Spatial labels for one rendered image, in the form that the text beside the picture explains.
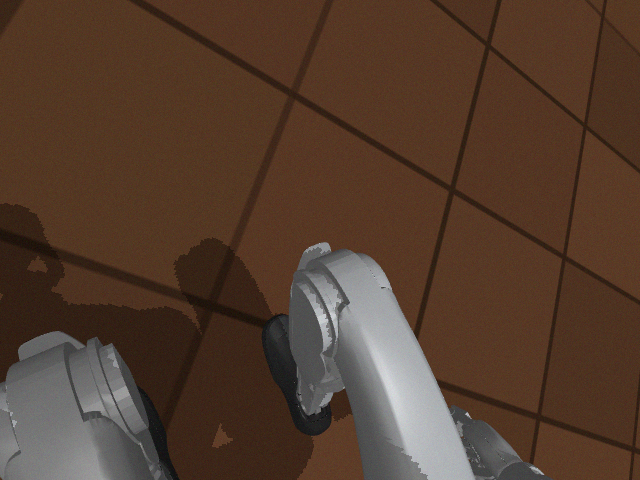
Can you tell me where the right robot foot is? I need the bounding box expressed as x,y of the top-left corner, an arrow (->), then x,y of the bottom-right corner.
262,314 -> 332,436

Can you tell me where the right robot hand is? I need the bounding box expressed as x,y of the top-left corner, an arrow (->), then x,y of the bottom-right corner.
449,405 -> 523,480

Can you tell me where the left robot foot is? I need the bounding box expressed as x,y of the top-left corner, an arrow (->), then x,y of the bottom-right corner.
136,385 -> 180,480

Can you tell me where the right robot arm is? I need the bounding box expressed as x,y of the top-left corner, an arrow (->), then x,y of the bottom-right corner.
497,462 -> 553,480

